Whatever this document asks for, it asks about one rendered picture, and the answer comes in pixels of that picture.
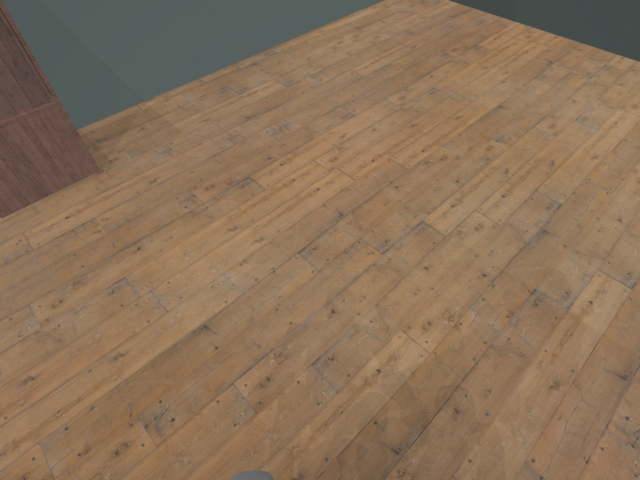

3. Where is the cupboard door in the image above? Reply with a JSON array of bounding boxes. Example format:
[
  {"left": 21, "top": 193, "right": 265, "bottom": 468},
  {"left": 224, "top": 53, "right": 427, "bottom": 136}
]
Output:
[{"left": 0, "top": 10, "right": 52, "bottom": 117}]

